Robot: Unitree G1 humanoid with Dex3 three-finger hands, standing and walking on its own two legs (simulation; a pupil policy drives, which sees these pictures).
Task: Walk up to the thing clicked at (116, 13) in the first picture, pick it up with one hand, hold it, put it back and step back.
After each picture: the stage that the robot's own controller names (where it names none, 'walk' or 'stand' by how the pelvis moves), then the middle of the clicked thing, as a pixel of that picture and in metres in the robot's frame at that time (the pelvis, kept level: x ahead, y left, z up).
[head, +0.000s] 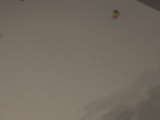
stand; (115, 14) +1.96 -0.48 -0.72
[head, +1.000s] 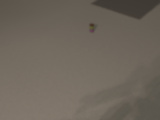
walk; (91, 28) +1.86 -0.03 -0.69
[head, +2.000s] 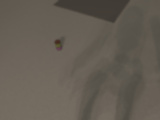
walk; (58, 45) +1.24 +0.35 -0.71
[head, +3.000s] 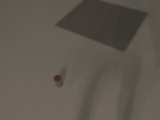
walk; (58, 81) +0.80 +0.30 -0.72
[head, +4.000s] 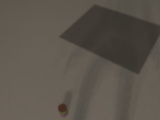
walk; (63, 110) +0.51 +0.21 -0.70
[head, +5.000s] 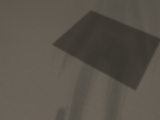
stand; out of the picture +0.35 +0.19 -0.70
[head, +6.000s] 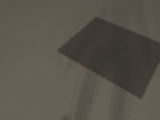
stand; out of the picture +0.32 +0.18 -0.72
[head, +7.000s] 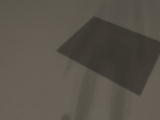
stand; out of the picture +0.34 +0.18 -0.72
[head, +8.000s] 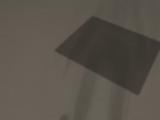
stand; out of the picture +0.33 +0.18 -0.73
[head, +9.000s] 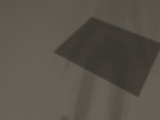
stand; out of the picture +0.32 +0.19 -0.73
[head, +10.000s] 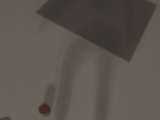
go down; (45, 110) +0.35 +0.20 -0.62
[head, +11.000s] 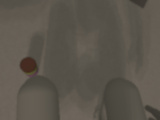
go down; (30, 67) +0.39 +0.24 -0.31
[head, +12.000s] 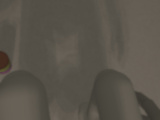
close in; (0, 63) +0.38 +0.26 -0.26
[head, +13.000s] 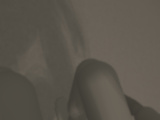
close; out of the picture +0.37 +0.28 -0.21
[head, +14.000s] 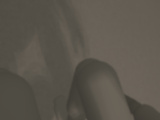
lift; out of the picture +0.36 +0.29 -0.21
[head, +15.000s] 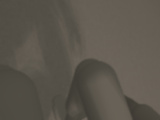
lift; out of the picture +0.35 +0.28 -0.22
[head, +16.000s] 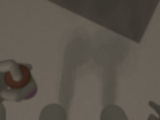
lift; (22, 83) +0.32 +0.20 +0.00
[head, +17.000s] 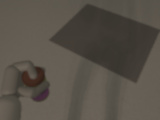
hold; (36, 85) +0.32 +0.16 +0.03
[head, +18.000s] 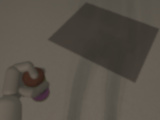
hold; (37, 85) +0.33 +0.17 +0.01
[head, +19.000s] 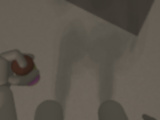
crouch; (27, 71) +0.37 +0.20 -0.08
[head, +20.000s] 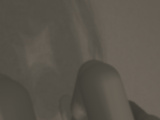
lower; out of the picture +0.37 +0.29 -0.23
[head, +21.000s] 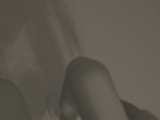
lower; out of the picture +0.40 +0.31 -0.22
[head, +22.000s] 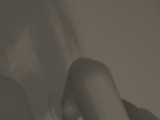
lower; out of the picture +0.39 +0.30 -0.22
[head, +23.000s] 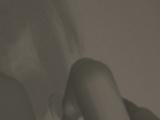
lower; out of the picture +0.39 +0.31 -0.22
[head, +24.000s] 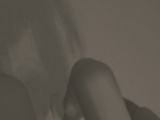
loosen; out of the picture +0.38 +0.30 -0.22
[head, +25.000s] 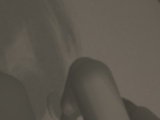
withdraw; out of the picture +0.37 +0.30 -0.22
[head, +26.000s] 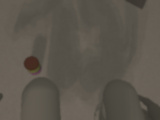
walk; (33, 66) +0.42 +0.24 -0.34
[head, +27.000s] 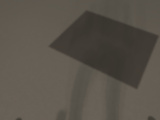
stand; out of the picture +0.34 +0.17 -0.66
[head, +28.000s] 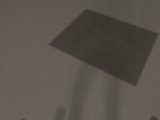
stand; out of the picture +0.37 +0.19 -0.67
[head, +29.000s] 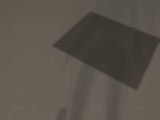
stand; out of the picture +0.36 +0.18 -0.69
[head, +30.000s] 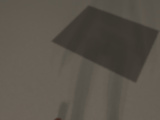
walk; out of the picture +0.39 +0.18 -0.72
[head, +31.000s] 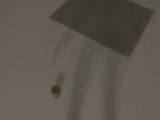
walk; (55, 92) +0.54 +0.20 -0.71
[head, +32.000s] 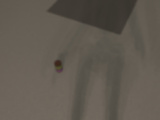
walk; (58, 66) +0.84 +0.28 -0.70
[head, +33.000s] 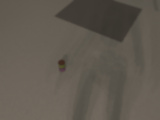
stand; (62, 65) +0.96 +0.21 -0.71
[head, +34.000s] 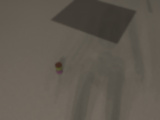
stand; (59, 68) +0.98 +0.22 -0.72
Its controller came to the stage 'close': yes
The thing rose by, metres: 0.72
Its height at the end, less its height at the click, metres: +0.00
